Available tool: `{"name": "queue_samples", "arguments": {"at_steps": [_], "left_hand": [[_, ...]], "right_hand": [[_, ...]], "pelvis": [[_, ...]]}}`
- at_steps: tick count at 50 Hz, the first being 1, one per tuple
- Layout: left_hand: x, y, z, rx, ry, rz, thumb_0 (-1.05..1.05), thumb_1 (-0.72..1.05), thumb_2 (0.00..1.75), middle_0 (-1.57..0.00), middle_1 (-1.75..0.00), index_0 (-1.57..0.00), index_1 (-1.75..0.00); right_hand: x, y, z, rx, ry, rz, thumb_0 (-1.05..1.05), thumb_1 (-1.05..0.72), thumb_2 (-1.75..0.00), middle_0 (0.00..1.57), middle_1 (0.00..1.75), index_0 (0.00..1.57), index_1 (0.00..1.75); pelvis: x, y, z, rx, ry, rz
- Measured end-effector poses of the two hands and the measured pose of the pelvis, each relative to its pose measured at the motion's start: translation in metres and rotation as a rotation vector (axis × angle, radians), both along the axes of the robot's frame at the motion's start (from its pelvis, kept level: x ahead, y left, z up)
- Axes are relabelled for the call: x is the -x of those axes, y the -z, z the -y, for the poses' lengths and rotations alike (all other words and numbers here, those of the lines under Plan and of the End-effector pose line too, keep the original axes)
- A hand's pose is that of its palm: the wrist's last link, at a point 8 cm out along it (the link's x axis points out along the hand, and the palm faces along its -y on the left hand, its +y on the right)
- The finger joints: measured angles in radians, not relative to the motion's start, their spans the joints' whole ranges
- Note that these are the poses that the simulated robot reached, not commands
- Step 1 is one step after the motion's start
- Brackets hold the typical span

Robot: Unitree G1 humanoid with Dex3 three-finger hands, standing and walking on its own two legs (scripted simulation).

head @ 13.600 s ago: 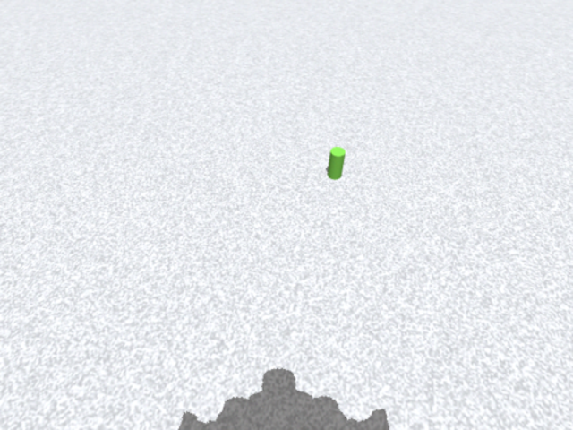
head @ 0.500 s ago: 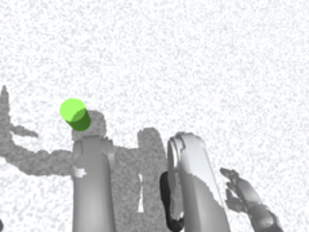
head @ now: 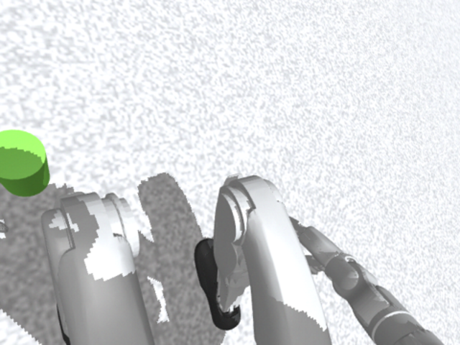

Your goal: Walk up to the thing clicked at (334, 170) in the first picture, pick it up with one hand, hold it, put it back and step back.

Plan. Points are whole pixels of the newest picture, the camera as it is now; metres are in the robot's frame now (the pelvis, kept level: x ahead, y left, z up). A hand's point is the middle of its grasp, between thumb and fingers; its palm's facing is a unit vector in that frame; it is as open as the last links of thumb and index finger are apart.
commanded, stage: close in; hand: left
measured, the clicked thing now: (21, 167) +0.39 +0.25 -0.20
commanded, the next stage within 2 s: rest palm in 0.44 s
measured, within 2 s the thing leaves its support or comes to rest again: leaves its support in 1.60 s
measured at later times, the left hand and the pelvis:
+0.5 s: hand out of the picture +0.38 +0.27 -0.17, palm faces +0.19 -0.98 +0.03, open 17.3 cm; pelvis -0.02 +0.02 +0.00, yaw -3 degrees
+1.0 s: hand (10, 167) +0.39 +0.26 -0.18, palm faces +0.25 -0.97 -0.01, open 12.7 cm; pelvis -0.02 +0.01 +0.00, yaw -4 degrees
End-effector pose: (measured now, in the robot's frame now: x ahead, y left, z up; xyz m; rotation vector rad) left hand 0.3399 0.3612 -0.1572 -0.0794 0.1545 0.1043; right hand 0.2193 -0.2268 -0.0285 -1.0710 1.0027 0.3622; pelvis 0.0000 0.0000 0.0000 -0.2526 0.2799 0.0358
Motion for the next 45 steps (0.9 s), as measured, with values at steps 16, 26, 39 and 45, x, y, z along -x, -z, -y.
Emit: {"name": "queue_samples", "arguments": {"at_steps": [16,26,39,45], "left_hand": [[-0.001,0.014,0.016,-0.079,-0.108,0.111,-0.02,-0.46,0.02,-0.05,-0.06,-0.05,-0.04],[-0.014,0.012,0.042,-0.044,-0.098,0.113,-0.02,-0.48,0.03,-0.05,-0.05,-0.05,-0.03],[-0.009,0.034,0.049,-0.076,-0.19,0.106,-0.02,-0.25,0.15,-0.14,-0.08,-0.12,-0.08],[-0.014,0.026,0.047,-0.117,-0.145,0.123,-0.01,-0.09,0.3,-0.27,-0.22,-0.25,-0.22]], "right_hand": [[0.056,-0.018,-0.003,0.147,-0.034,-0.122,0.01,-0.91,-0.9,0.2,0.3,0.2,0.3],[0.074,-0.027,-0.003,0.144,-0.007,-0.145,0.0,-0.91,-0.9,0.21,0.3,0.2,0.3],[0.071,-0.022,0.003,0.19,-0.031,-0.202,0.0,-0.89,-0.9,0.2,0.3,0.2,0.3],[0.066,-0.014,0.001,0.167,-0.033,-0.209,0.0,-0.89,-0.9,0.2,0.3,0.2,0.3]], "pelvis": [[0.018,0.006,-0.011,0.066,0.016,0.128],[0.02,0.003,-0.015,0.09,0.031,0.132],[0.019,0.004,-0.012,0.087,0.042,0.139],[0.017,0.005,-0.012,0.082,0.042,0.129]]}}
